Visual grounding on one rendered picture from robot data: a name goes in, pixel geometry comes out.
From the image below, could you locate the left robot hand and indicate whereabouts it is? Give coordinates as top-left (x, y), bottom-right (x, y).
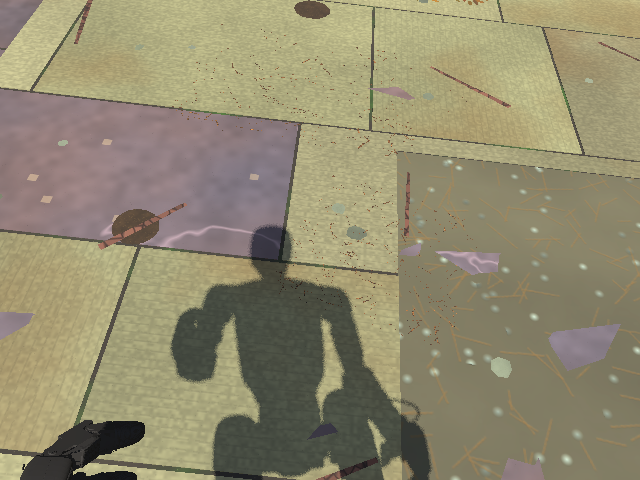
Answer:
top-left (20, 420), bottom-right (145, 480)

